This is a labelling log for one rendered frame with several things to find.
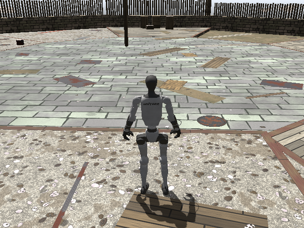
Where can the robot left hand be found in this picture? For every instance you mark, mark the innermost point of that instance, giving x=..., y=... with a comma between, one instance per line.
x=127, y=133

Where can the right robot upper arm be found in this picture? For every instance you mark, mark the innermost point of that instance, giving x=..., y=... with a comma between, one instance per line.
x=166, y=100

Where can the robot right hand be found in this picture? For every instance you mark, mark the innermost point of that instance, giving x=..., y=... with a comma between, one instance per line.
x=174, y=131

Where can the left robot upper arm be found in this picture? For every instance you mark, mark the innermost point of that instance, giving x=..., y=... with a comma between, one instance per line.
x=134, y=108

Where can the right robot forearm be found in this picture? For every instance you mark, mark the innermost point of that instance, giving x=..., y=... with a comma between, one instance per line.
x=175, y=124

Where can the left robot forearm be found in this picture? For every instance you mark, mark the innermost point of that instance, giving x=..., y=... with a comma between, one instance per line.
x=128, y=125

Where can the left robot shin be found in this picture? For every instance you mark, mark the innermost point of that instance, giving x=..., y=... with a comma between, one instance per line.
x=143, y=172

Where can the humanoid robot head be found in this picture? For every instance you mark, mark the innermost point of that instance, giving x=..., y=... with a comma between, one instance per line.
x=151, y=83

